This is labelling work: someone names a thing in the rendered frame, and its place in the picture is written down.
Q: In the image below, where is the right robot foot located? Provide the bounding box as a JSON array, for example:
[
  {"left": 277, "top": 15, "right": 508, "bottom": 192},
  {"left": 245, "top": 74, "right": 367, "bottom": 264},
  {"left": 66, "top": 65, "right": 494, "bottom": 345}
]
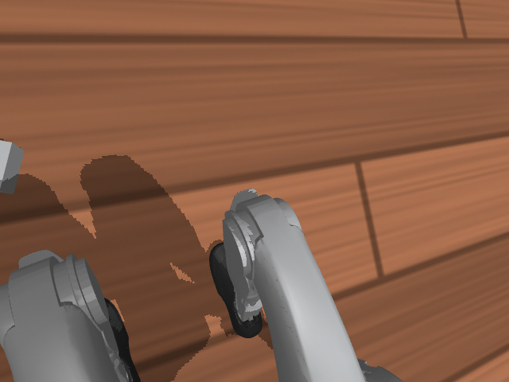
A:
[{"left": 209, "top": 243, "right": 262, "bottom": 338}]

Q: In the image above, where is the left robot foot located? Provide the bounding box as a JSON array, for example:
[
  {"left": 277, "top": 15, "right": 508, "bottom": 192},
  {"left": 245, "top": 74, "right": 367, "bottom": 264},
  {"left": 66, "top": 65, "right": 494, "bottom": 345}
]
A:
[{"left": 104, "top": 298, "right": 141, "bottom": 382}]

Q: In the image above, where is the small box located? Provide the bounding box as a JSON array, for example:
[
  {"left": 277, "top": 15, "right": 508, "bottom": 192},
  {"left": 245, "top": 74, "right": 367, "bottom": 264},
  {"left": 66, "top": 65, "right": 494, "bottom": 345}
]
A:
[{"left": 0, "top": 140, "right": 25, "bottom": 194}]

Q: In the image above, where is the right robot hand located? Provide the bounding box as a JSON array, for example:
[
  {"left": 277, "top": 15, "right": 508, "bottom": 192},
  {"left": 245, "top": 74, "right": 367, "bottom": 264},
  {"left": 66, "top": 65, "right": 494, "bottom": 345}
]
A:
[{"left": 357, "top": 358, "right": 404, "bottom": 382}]

